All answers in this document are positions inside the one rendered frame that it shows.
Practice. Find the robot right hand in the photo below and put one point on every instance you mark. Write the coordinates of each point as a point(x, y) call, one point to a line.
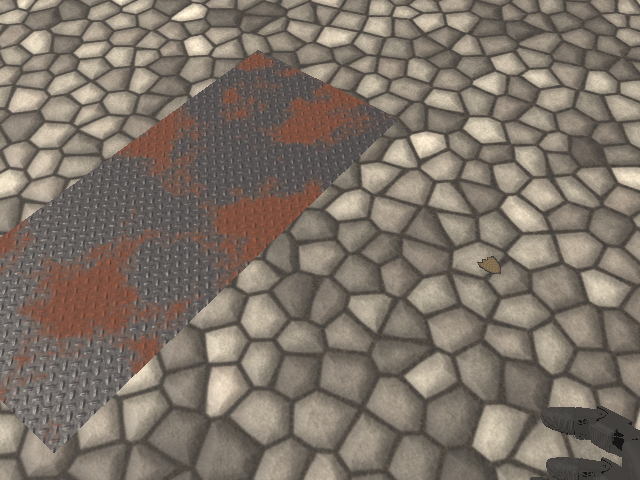
point(607, 430)

